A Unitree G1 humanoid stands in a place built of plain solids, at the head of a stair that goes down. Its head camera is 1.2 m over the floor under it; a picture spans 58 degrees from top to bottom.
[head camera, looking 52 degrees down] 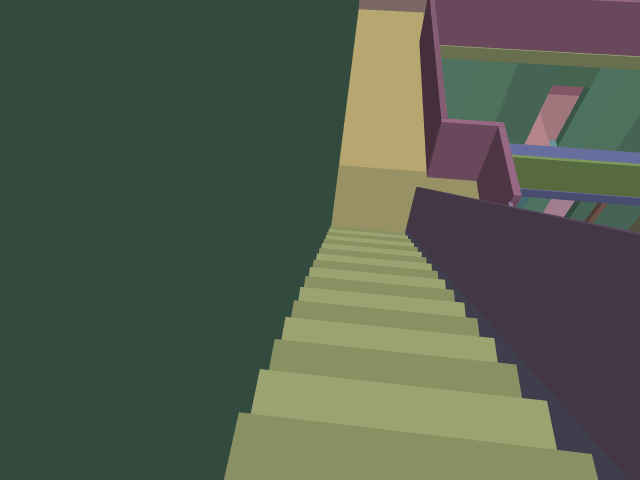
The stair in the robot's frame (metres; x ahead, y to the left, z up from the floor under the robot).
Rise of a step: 0.21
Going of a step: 0.23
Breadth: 1.08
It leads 6 degrees to the right of straight ahead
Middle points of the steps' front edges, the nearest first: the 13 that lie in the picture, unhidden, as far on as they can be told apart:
0.35 -0.28 -0.21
0.58 -0.30 -0.42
0.80 -0.33 -0.63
1.03 -0.35 -0.84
1.25 -0.38 -1.06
1.47 -0.40 -1.27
1.70 -0.43 -1.48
1.92 -0.45 -1.69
2.15 -0.48 -1.90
2.37 -0.51 -2.11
2.59 -0.53 -2.32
2.82 -0.56 -2.53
3.04 -0.58 -2.75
